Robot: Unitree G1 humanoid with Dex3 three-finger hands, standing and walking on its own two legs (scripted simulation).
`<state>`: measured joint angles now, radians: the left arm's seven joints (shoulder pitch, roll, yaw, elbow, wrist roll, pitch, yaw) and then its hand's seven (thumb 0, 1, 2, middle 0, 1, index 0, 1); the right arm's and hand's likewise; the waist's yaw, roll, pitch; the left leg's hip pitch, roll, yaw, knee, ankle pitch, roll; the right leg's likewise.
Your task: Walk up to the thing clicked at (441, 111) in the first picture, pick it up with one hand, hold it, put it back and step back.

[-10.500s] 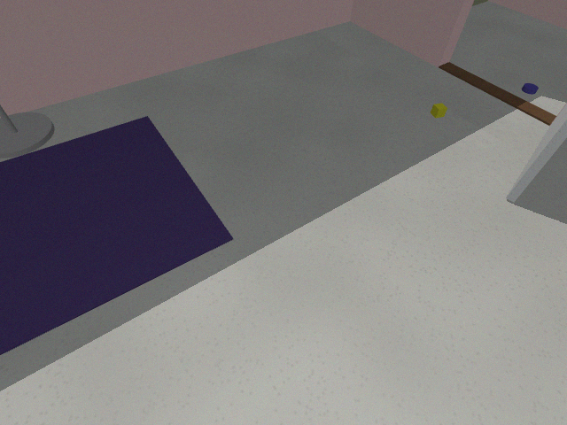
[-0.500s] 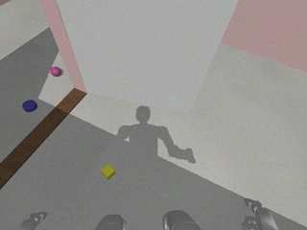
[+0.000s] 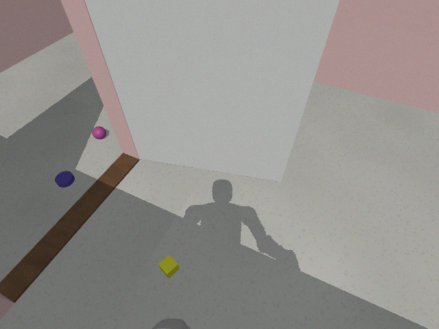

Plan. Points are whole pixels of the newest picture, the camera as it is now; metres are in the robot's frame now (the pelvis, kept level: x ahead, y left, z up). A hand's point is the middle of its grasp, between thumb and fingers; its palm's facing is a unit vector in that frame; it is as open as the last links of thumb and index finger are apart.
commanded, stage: walk up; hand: left
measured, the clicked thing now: (169, 266) +0.45 +0.23 -0.73
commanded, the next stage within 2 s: none
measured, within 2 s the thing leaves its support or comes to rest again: neither
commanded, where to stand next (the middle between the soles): +0.07 -0.02 m, yaw +2 degrees
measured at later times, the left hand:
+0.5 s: hand out of the picture +0.03 +0.27 -0.17, palm faces -0.08 -0.93 -0.35, open 7.4 cm
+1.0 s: hand out of the picture +0.13 +0.31 -0.16, palm faces -0.05 -0.93 -0.37, open 7.4 cm
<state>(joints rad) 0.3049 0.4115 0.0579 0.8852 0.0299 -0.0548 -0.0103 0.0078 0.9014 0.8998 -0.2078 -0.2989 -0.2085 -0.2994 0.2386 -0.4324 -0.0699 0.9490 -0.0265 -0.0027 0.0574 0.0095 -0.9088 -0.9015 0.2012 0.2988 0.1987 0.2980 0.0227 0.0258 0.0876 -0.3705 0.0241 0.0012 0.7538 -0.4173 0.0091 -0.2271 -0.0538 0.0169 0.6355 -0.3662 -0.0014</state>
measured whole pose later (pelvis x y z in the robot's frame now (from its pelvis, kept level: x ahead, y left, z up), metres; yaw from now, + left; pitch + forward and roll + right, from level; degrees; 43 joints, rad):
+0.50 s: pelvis -0.02 +0.00 -0.01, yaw -4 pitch -3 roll -2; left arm 0.28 0.39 0.08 0.97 0.04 0.01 -0.04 0.01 0.91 0.90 -0.20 -0.30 -0.20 -0.30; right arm 0.23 -0.45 -0.07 0.89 -0.03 0.00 0.00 0.00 -0.90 -0.90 0.20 0.30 0.20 0.30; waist -0.01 0.00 0.10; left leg -0.44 0.08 -0.01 0.83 -0.42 0.02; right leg -0.28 -0.01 0.00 0.70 -0.37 0.00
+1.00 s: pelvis +0.04 +0.03 +0.00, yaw -2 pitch -3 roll -1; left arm 0.18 0.44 0.07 0.92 0.01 0.05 -0.01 0.01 0.91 0.90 -0.20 -0.30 -0.20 -0.30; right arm 0.21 -0.35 -0.02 0.90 -0.02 -0.06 -0.02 0.00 -0.90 -0.90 0.21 0.30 0.20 0.30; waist 0.00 -0.06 0.12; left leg -0.38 0.00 0.01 0.66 -0.23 0.03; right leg -0.43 -0.02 0.08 1.01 -0.48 -0.03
